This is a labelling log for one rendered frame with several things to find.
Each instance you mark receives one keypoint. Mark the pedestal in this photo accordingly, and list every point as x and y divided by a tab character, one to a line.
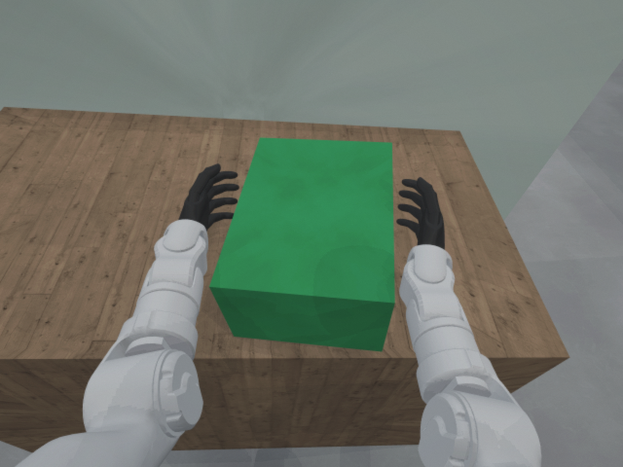
85	196

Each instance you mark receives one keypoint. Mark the robot left hand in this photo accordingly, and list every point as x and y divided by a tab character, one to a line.
199	203

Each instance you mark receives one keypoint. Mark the left robot upper arm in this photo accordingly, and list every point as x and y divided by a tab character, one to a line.
136	409

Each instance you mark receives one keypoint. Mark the robot right hand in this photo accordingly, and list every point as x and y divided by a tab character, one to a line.
430	229

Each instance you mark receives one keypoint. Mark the carton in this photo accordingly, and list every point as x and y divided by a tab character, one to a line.
309	254

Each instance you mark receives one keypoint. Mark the robot left forearm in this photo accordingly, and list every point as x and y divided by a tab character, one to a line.
169	302

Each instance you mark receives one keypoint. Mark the right robot upper arm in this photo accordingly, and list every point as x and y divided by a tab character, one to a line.
459	429

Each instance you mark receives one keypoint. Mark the robot right forearm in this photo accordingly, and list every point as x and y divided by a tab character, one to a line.
447	354

